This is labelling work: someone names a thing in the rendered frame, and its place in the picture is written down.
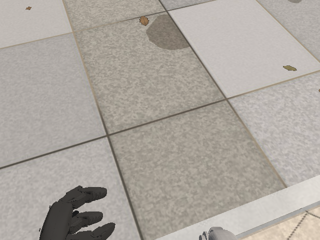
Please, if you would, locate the robot left hand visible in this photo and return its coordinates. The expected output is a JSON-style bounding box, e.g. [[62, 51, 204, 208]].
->
[[39, 185, 116, 240]]

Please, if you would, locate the right robot shin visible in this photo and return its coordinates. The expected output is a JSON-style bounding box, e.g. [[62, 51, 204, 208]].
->
[[208, 226, 223, 234]]

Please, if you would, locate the robot right thigh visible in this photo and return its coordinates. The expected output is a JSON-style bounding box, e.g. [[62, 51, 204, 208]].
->
[[199, 229, 238, 240]]

